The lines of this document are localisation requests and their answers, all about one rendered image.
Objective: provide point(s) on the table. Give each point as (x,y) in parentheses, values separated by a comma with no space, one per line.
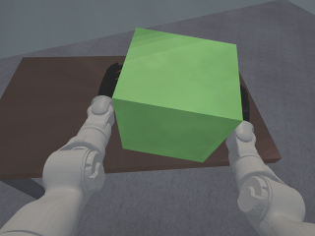
(46,104)

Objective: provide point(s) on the left robot upper arm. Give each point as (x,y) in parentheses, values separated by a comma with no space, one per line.
(70,178)

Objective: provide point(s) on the left robot hand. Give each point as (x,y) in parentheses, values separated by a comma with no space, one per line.
(108,84)

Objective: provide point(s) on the robot right forearm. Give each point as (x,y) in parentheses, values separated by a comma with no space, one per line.
(244,158)

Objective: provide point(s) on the right robot upper arm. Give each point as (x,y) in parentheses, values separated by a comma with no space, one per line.
(273,209)

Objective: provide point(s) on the robot left forearm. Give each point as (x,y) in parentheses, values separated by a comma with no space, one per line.
(96,131)

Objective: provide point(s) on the right robot hand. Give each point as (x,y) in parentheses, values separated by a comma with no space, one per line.
(245,104)

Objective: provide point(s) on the carton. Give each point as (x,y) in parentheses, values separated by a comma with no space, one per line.
(177,95)

